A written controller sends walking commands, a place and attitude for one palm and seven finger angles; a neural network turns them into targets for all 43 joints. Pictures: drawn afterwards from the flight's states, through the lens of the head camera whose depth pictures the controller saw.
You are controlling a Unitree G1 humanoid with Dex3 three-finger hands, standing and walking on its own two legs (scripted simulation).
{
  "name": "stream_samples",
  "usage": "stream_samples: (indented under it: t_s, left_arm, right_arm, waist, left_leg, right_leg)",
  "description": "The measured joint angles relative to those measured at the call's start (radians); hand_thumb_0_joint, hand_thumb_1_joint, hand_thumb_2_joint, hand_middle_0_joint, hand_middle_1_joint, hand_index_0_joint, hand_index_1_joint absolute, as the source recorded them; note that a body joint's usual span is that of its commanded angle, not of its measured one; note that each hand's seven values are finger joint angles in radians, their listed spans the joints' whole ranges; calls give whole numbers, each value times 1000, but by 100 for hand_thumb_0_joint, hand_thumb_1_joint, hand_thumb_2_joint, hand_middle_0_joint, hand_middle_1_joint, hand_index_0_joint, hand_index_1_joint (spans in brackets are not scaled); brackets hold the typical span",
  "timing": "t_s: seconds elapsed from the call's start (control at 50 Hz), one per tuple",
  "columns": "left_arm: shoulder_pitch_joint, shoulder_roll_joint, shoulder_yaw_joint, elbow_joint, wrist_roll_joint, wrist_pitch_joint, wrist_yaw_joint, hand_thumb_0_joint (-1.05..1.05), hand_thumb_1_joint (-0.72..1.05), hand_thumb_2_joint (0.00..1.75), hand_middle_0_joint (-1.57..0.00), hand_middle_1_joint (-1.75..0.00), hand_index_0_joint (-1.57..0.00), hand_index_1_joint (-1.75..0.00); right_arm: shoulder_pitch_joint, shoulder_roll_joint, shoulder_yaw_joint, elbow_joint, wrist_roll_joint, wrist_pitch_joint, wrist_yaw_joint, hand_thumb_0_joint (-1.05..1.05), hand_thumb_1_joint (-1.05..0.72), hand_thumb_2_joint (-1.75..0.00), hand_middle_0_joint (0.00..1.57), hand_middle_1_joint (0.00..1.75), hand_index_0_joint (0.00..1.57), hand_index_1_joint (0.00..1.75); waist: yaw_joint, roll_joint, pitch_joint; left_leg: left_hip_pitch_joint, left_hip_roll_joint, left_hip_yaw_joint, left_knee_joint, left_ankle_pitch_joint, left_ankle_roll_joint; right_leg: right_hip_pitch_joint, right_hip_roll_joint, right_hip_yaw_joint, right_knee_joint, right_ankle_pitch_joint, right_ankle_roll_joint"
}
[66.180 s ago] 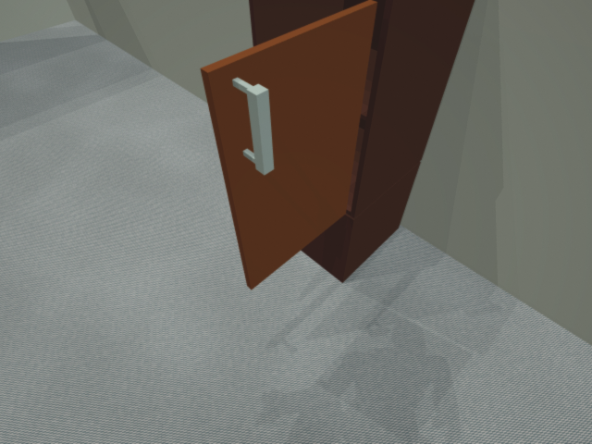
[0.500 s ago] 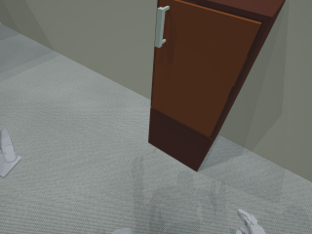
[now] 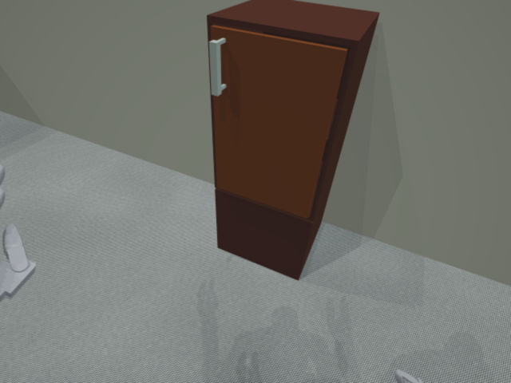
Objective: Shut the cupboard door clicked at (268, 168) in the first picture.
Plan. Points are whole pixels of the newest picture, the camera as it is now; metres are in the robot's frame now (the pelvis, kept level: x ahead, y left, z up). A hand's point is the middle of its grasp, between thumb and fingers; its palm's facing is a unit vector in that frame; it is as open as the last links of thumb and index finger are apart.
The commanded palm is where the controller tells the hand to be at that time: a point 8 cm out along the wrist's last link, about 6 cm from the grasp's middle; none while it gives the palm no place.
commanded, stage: stop stepping back and stand still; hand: left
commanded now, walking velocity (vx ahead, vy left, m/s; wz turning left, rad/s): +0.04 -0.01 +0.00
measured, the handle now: (219, 67) +0.90 +0.14 +0.16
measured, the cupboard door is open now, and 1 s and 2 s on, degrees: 0 0 0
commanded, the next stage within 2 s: let the arm hang, fingers relaxed in 0.30 s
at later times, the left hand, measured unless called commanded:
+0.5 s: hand (74, 311) +0.22 +0.27 +0.04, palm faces +0.26 -0.85 -0.45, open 7.4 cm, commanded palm none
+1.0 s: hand out of the picture -0.07 +0.21 -0.16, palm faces +0.03 -0.97 -0.24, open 7.3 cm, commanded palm none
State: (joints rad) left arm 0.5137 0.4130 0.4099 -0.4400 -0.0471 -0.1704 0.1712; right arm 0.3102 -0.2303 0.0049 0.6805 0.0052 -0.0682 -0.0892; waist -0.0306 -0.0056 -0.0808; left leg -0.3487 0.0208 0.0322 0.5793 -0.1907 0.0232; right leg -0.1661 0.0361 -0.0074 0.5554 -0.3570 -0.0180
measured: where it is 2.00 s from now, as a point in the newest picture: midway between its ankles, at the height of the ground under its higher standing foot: outside the picture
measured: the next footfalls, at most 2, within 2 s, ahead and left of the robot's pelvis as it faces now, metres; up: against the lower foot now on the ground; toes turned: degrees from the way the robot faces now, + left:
none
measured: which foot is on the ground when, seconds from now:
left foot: down 0.00-1.00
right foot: down 0.00-1.00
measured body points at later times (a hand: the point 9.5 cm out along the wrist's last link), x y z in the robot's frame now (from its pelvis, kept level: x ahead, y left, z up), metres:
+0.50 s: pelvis +0.00 +0.01 +0.00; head -0.03 -0.01 +0.45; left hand +0.20 +0.32 +0.07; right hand +0.16 -0.24 -0.10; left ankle +0.07 +0.10 -0.73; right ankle -0.03 -0.11 -0.73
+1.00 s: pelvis +0.01 +0.01 +0.01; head +0.02 +0.02 +0.46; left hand -0.07 +0.26 -0.14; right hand +0.00 -0.24 -0.14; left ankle +0.07 +0.10 -0.73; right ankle -0.03 -0.11 -0.73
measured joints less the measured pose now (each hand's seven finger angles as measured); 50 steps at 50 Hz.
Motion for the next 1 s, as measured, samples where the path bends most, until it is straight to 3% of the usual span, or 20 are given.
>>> stream_samples:
  t_s: [0.06,0.18,0.28,0.4,0.44,0.48,0.54,0.66,0.7,0.78,0.86,1.0]
  left_arm:
    - [13,-5,17,27,9,6,2,1,89,89,-21,-30,-21,-30]
    - [42,2,20,6,12,-4,-4,2,89,89,-21,-30,-21,-30]
    - [84,-12,-1,-31,9,-25,-7,2,89,89,-21,-30,-21,-30]
    - [12,-40,-22,39,10,-20,-8,1,88,89,-21,-30,-21,-30]
    - [-70,-33,-74,182,42,-6,-51,1,89,90,-21,-30,-21,-30]
    - [-168,-39,-161,407,58,76,-101,0,89,90,-20,-30,-20,-30]
    - [-257,-77,-283,756,71,176,-150,0,90,90,-20,-30,-20,-30]
    - [-247,-197,-419,1213,73,230,-177,1,91,89,-20,-30,-20,-30]
    - [-228,-225,-412,1310,68,229,-160,1,94,89,-20,-30,-20,-30]
    - [-188,-209,-398,1443,65,217,-162,0,98,89,-21,-30,-21,-30]
    - [-147,-201,-395,1535,63,207,-166,1,96,89,-20,-30,-20,-30]
    - [-123,-191,-393,1608,62,194,-157,1,92,89,-20,-30,-20,-30]
  right_arm:
    - [18,-6,-12,-5,-2,-4,-13,2,-90,-90,20,30,21,30]
    - [24,16,-11,-18,-3,-30,-2,2,-91,-90,20,30,20,30]
    - [6,21,-5,-6,-5,-29,12,2,-90,-90,20,30,20,30]
    - [-35,25,1,6,1,-24,4,2,-90,-90,20,30,21,30]
    - [-67,2,-2,42,-3,-52,46,2,-90,-90,20,30,20,30]
    - [-118,-32,-1,82,-11,-31,73,2,-90,-90,20,30,21,30]
    - [-183,-60,4,124,-21,12,87,1,-90,-90,20,30,21,30]
    - [-177,-34,6,186,-30,60,91,1,-91,-90,20,30,21,30]
    - [-150,-19,6,226,-31,70,86,1,-91,-90,20,30,21,30]
    - [-91,6,2,313,-28,88,73,1,-91,-90,20,30,20,30]
    - [-51,17,-5,382,-22,94,65,1,-91,-90,20,30,20,30]
    - [-32,28,-16,434,-16,92,61,1,-91,-90,20,30,20,30]
  waist:
    - [-17,-6,0]
    - [-28,-2,33]
    - [8,21,31]
    - [36,26,26]
    - [45,37,17]
    - [53,54,15]
    - [39,68,32]
    - [6,-5,86]
    - [10,-32,101]
    - [32,-52,121]
    - [44,-33,130]
    - [40,14,127]
  left_leg:
    - [10,-7,12,-35,7,4]
    - [4,-7,-3,-88,30,-8]
    - [-15,9,-18,-46,0,-15]
    - [11,5,-17,-30,7,-7]
    - [-11,-7,-19,-16,3,-1]
    - [-33,-21,-14,2,1,8]
    - [-45,-32,-8,14,1,17]
    - [-18,-30,-6,-23,15,10]
    - [-7,-26,-13,-41,22,9]
    - [17,-23,-24,-80,37,6]
    - [43,-27,-21,-117,52,10]
    - [77,-36,-6,-159,70,17]
  right_leg:
    - [-11,-8,10,6,-30,-1]
    - [-10,-7,-6,-62,60,-4]
    - [-7,18,-4,-74,60,-11]
    - [24,14,1,-64,35,-1]
    - [-2,3,-6,-36,24,4]
    - [-35,-13,-5,12,3,11]
    - [-57,-25,-1,47,-12,20]
    - [-32,-23,1,10,4,13]
    - [-14,-18,-4,-23,18,13]
    - [25,-11,-13,-90,48,9]
    - [54,-16,-10,-136,69,12]
    - [73,-27,3,-155,78,18]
